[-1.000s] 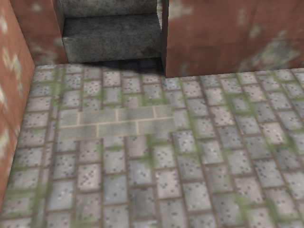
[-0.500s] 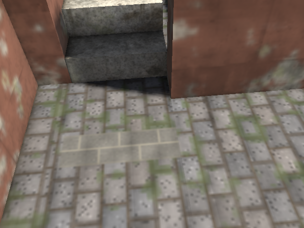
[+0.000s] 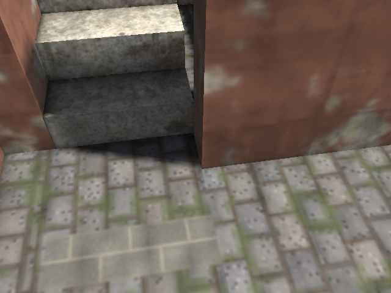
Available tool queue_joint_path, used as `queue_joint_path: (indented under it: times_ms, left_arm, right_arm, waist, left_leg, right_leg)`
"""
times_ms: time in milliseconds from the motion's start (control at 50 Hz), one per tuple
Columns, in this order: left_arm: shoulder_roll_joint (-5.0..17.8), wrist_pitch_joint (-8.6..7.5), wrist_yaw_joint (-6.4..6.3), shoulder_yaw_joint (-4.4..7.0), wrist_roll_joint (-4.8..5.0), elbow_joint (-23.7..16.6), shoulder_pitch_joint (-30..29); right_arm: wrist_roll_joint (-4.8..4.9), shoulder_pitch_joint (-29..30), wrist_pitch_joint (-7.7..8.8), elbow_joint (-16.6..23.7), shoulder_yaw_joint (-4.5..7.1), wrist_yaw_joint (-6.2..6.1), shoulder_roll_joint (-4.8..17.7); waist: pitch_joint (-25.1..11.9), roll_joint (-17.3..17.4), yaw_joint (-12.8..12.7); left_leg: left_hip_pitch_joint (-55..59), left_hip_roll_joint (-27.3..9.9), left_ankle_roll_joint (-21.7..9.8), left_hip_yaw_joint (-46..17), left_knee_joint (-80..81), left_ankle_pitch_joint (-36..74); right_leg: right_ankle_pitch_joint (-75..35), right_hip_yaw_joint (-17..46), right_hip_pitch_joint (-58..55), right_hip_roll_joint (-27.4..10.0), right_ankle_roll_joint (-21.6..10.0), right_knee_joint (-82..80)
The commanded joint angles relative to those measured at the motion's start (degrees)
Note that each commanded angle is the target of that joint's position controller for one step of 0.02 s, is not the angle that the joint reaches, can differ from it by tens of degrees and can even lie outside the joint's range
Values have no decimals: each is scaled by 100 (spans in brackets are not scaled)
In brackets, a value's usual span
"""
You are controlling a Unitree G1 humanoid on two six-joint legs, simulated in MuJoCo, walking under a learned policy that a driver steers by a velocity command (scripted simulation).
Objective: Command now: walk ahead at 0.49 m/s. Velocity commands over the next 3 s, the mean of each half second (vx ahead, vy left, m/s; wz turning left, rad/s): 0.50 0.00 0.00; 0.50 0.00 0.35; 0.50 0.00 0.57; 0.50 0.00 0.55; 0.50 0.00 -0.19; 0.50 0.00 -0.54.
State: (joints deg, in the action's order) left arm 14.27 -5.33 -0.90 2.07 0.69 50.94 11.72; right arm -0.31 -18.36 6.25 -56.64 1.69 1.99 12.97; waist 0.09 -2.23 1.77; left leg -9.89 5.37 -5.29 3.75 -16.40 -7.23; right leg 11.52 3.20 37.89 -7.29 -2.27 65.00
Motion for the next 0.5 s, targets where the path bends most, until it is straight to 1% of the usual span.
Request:
queue_joint_path:
  times_ms: [20,60,100,160,200,220,240,260,280,300,320,340,360,380,400,420,440,460,480,500]
  left_arm:
    - [256,21,-37,73,-71,-243,190]
    - [201,-21,-7,55,-51,-382,-304]
    - [162,-44,35,34,-15,-482,-739]
    - [190,-62,131,12,44,-646,-1239]
    - [256,-98,209,18,59,-766,-1423]
    - [312,-124,243,33,60,-799,-1407]
    - [386,-150,265,61,59,-790,-1261]
    - [501,-172,271,124,52,-716,-913]
    - [725,-185,250,258,43,-467,-104]
    - [1180,-194,203,412,-4,-194,1083]
    - [1742,-137,212,555,-60,-33,1732]
    - [1212,-145,231,400,-66,-47,1751]
    - [907,-159,229,294,-41,-140,1198]
    - [733,-147,236,223,-32,-282,610]
    - [555,-140,268,170,-53,-333,263]
    - [441,-155,290,132,-91,-321,128]
    - [376,-163,311,122,-100,-264,131]
    - [410,-179,308,133,-95,-188,234]
    - [417,-186,299,141,-101,-81,353]
    - [497,-187,275,162,-105,-15,478]
  right_arm:
    - [10,237,101,318,122,-113,761]
    - [54,2,55,279,133,-173,831]
    - [102,-226,25,218,150,-196,923]
    - [149,-540,-37,89,167,-199,970]
    - [153,-638,-96,27,184,-210,977]
    - [154,-628,-126,18,201,-217,1005]
    - [156,-576,-158,20,219,-223,1048]
    - [151,-454,-190,47,225,-225,1084]
    - [118,-367,-221,81,187,-223,989]
    - [27,-318,-215,228,80,-221,755]
    - [39,-947,-81,280,-125,-167,61]
    - [126,-843,71,207,-51,-144,433]
    - [273,-316,146,376,81,-122,911]
    - [266,16,148,465,92,-151,929]
    - [175,203,111,489,118,-187,851]
    - [135,127,29,487,142,-207,748]
    - [129,14,-55,446,135,-211,616]
    - [126,-66,-116,415,131,-218,514]
    - [88,-67,-158,416,126,-212,426]
    - [76,113,-180,485,142,-218,454]
  waist:
    - [312,426,-268]
    - [302,416,-95]
    - [310,438,71]
    - [415,495,263]
    - [464,525,269]
    - [443,552,217]
    - [370,608,103]
    - [184,661,-131]
    - [-283,595,-522]
    - [-1160,172,-956]
    - [-1913,-1324,-791]
    - [-2086,-1159,-860]
    - [-1273,-795,-728]
    - [-821,-359,-534]
    - [-469,-72,-385]
    - [-333,-201,-194]
    - [-270,-264,-106]
    - [-214,-251,-57]
    - [-197,-231,-21]
    - [-101,-183,-46]
  left_leg:
    - [-609,-1601,-982,-1180,1164,417]
    - [-344,-1539,-836,-1031,1118,521]
    - [-119,-1511,-725,-902,1062,488]
    - [414,-1693,-695,-944,868,328]
    - [829,-1885,-642,-1031,638,338]
    - [980,-1965,-601,-1078,497,417]
    - [1071,-2013,-548,-1105,309,674]
    - [1068,-1951,-463,-1028,-95,1409]
    - [928,-1650,-328,-781,-1048,2310]
    - [-18,-1288,-110,-432,-2745,1830]
    - [-2488,-264,331,-105,-4966,-669]
    - [-3192,-309,225,-1036,-5802,-2395]
    - [-3609,-651,98,-1060,-6040,-1992]
    - [-3430,-979,85,-876,-5837,-1426]
    - [-3211,-1160,112,-804,-5484,-1043]
    - [-2847,-1325,133,-821,-5171,-783]
    - [-2603,-1349,174,-778,-5024,-645]
    - [-2541,-1345,217,-719,-4923,-554]
    - [-2626,-1347,267,-697,-4783,-396]
    - [-2821,-1365,317,-685,-4576,-206]
  right_leg:
    - [-927,9,105,-238,154,-832]
    - [-1480,-82,92,-138,166,-1762]
    - [-1758,-218,-102,30,201,-2480]
    - [-1601,-267,-107,143,197,-3051]
    - [-1223,-242,-68,189,79,-3328]
    - [-985,-253,-168,224,-3,-3448]
    - [-764,-302,-430,292,-84,-3563]
    - [-614,-437,-979,444,-185,-3684]
    - [-586,-569,-2027,629,-337,-3793]
    - [-703,233,-3767,-94,-706,-3661]
    - [213,2804,-5958,-1416,-1593,-4136]
    - [560,3887,-6026,-1560,-1600,-4769]
    - [430,3043,-5315,-1395,-1296,-4805]
    - [-123,2234,-4463,-1175,-1142,-4923]
    - [-515,1695,-3752,-921,-1062,-5143]
    - [-752,1292,-3295,-721,-974,-5335]
    - [-906,1052,-3027,-579,-973,-5490]
    - [-1186,841,-2896,-513,-1017,-5577]
    - [-1467,661,-2955,-493,-1046,-5634]
    - [-1687,565,-2984,-501,-1070,-5685]
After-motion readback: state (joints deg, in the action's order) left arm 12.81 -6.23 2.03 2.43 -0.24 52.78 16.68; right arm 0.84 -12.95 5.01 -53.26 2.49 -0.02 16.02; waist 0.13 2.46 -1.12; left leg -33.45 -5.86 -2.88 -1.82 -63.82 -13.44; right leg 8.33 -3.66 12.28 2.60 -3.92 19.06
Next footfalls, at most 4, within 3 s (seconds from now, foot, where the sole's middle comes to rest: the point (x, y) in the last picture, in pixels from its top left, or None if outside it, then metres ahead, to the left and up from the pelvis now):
0.30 right None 0.34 -0.17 -0.78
0.88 left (175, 259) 0.64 0.08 -0.78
1.40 right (200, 200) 0.89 -0.02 -0.78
1.82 left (126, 213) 0.84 0.27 -0.78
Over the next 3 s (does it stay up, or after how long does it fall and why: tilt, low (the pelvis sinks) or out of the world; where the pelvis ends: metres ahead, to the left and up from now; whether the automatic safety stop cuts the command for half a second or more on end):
stays up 0.96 0.30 -0.01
